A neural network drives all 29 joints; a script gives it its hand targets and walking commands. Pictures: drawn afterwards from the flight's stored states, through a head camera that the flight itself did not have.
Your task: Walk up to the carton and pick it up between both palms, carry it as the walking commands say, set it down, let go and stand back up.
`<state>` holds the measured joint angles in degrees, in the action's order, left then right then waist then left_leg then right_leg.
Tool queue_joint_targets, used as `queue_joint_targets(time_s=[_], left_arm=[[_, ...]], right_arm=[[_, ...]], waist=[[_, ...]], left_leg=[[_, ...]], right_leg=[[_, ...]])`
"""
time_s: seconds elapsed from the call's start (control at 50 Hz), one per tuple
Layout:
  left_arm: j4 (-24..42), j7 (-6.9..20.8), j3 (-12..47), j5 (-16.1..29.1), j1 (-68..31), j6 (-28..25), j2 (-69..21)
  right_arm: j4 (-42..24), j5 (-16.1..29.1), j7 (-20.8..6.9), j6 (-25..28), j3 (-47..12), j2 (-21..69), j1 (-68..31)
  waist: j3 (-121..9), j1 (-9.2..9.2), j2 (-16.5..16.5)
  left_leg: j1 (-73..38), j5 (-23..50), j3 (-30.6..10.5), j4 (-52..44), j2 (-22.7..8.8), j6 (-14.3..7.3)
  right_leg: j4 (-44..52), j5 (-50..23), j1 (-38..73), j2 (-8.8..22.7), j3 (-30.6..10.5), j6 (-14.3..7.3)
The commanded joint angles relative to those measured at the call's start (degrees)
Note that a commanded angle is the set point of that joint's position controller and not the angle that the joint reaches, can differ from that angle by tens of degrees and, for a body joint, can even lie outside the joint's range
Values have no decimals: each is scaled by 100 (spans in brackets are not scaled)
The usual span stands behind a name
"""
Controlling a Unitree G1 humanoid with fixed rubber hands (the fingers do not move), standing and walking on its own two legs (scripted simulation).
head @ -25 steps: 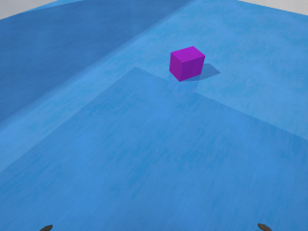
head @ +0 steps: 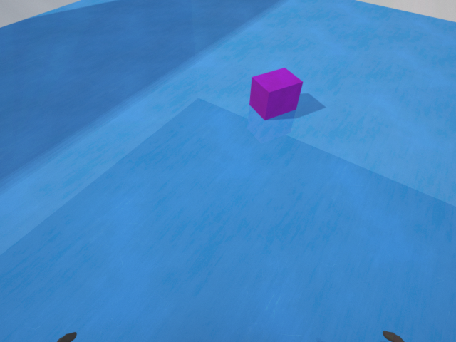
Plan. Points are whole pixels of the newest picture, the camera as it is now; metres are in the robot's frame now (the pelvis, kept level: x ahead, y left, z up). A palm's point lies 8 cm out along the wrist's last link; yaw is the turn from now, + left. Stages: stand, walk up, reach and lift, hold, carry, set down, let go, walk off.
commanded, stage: stand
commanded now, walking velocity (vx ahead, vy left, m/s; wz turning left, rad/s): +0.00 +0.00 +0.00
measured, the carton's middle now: (274, 93) +1.76 -0.36 -0.67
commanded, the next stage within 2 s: walk up in 0.08 s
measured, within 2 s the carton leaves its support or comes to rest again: neither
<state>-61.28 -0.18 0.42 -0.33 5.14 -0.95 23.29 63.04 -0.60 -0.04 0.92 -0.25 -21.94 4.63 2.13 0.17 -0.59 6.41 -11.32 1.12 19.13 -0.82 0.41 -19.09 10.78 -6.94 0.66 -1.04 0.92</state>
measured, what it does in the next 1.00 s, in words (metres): walks ahead: right foot, then left foot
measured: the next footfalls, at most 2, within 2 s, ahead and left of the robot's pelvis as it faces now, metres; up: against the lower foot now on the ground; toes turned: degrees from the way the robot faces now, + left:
right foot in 0.50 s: +0.07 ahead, -0.18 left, +0.00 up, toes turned -9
left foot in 0.88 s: +0.42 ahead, +0.07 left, +0.00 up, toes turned +1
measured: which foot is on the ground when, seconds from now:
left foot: down 0.00-0.48, up 0.50-0.86, down 0.88-1.00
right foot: down 0.00-0.26, up 0.28-0.48, down 0.50-0.88, up 0.90-1.00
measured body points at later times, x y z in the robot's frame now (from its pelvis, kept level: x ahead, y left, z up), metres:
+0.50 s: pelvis +0.04 -0.04 -0.01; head +0.05 -0.05 +0.44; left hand +0.13 +0.24 -0.14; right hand +0.05 -0.35 -0.15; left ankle -0.01 +0.12 -0.74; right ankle +0.02 -0.17 -0.74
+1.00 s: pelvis +0.29 -0.02 -0.02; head +0.32 +0.00 +0.43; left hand +0.30 +0.24 -0.18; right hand +0.35 -0.28 -0.15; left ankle +0.38 +0.07 -0.75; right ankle +0.15 -0.15 -0.65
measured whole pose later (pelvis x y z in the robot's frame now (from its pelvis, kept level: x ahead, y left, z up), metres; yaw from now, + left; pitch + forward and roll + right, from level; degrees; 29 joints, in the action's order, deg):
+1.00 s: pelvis +0.29 -0.02 -0.02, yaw -8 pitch +0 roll +0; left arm -61.6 0.2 -2.9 -1.4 18.1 -2.7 14.5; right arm 56.8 -1.0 -0.5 3.1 2.2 -11.6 7.8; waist 3.2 -1.7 -2.8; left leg 22.0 -9.3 8.3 31.1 -3.1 -2.0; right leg -69.1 21.4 -21.3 3.8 -0.3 -0.6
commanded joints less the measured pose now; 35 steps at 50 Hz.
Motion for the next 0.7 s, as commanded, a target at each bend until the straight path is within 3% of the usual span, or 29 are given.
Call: queue_joint_targets(time_s=[0.0,0.24,0.26,0.28,0.3,0.32,0.34,0.38,0.42,0.44,0.46,0.48,0.5,0.52,0.54,0.56,0.58,0.6,0.62,0.68], left_arm=[[269,-35,-203,3,-207,-67,1009],[262,-36,-211,0,-198,-61,1015],[744,262,-515,-213,-458,263,527],[916,354,-293,-109,-571,327,78],[1084,394,-343,-172,-791,349,106],[1036,433,-377,-160,-636,325,85],[931,439,-416,-143,-199,273,63],[821,499,-445,-98,206,237,79],[804,450,-431,-82,413,211,-67],[697,379,-435,-90,856,156,-103],[449,292,-449,-114,1489,103,37],[194,188,-559,-188,2266,51,416],[-39,75,-563,-318,3213,-47,692],[33,26,-517,-212,2858,-95,897],[323,27,-552,-245,2143,-150,839],[504,48,-518,-245,1553,-222,558],[567,66,-479,-197,1295,-288,197],[568,57,-489,-162,1321,-341,39],[504,54,-487,-143,1406,-375,-26],[305,4,-454,-125,1977,-402,-161]], right_arm=[[-251,3,37,61,178,-1088,-180],[-242,4,39,59,186,-1095,-179],[208,-35,289,-198,497,-973,1692],[-262,-107,213,-184,673,-1481,1320],[-493,-136,212,-156,625,-1237,1036],[-682,-128,189,-93,542,-932,586],[-762,-142,148,-22,534,-870,390],[-735,-167,101,80,545,-1001,183],[-680,-206,27,95,551,-980,249],[-632,-195,-18,35,538,-853,204],[-620,-203,-59,-42,514,-667,233],[-820,-187,-116,-31,422,-307,153],[-1209,-245,-149,-10,301,207,-412],[-1567,-257,-163,14,304,280,-738],[-1550,-220,-176,63,301,147,-635],[-1399,-172,-211,133,329,44,-427],[-1231,-134,-235,164,358,12,-91],[-1126,-133,-263,166,374,29,41],[-1071,-127,-291,136,386,113,129],[-1266,-61,-344,34,349,414,-501]], waist=[[-370,0,75],[-371,4,68],[-359,358,-506],[-220,681,1775],[203,559,1460],[302,230,1254],[222,-20,1062],[189,-177,879],[249,-225,937],[176,-461,1026],[60,-673,684],[-38,-992,-566],[238,-1273,-1381],[368,-1118,-1340],[601,-793,-1172],[690,-508,-950],[680,-274,-636],[544,-213,-586],[382,-184,-598],[468,-405,-750]], left_leg=[[-121,956,-478,-232,-672,-159],[-154,981,-474,-253,-680,-159],[-907,-1937,-1977,-228,-1668,-444],[-1064,-3701,-2403,-1207,-2536,-802],[-449,-3514,-2335,-1317,-2625,-853],[121,-2984,-1699,-1254,-2342,-619],[412,-2621,-1162,-1342,-2082,-481],[786,-2054,-248,-1293,-1678,-360],[1034,-2378,86,-933,-1574,-418],[1335,-2833,456,-440,-1263,-429],[1781,-3162,863,556,-818,-432],[2760,-2875,1200,2355,-498,-360],[4092,-2477,598,4187,-219,-263],[4443,-1977,-138,4667,-390,-205],[4297,-1219,-304,4805,-680,-101],[4018,-620,-224,4766,-828,-21],[3569,-241,-161,4569,-896,100],[3287,-142,-61,4319,-849,191],[3085,-73,73,4056,-777,244],[3136,265,296,2876,-618,258]], right_leg=[[229,-888,27,639,-461,-218],[247,-919,43,643,-458,-216],[-1490,1665,-1561,-79,462,-183],[-2841,1718,-2975,126,30,-144],[-3605,1343,-3297,396,-145,-80],[-3627,1001,-2883,562,-234,-30],[-3304,1026,-2275,479,-95,-13],[-2530,1163,-1156,392,212,30],[-1947,1181,-508,216,687,31],[-1586,1056,109,70,1024,73],[-1193,1122,845,-109,1262,102],[-513,1664,1647,747,61,-135],[336,2159,1847,1963,-2369,-392],[1446,3499,965,2607,-3847,-906],[1629,4032,408,2645,-3874,-1124],[1486,3180,247,2311,-3096,-1060],[1278,1870,128,1907,-2268,-926],[1111,644,272,1663,-1630,-811],[1033,104,306,1566,-1186,-785],[986,-518,648,1561,-720,-797]])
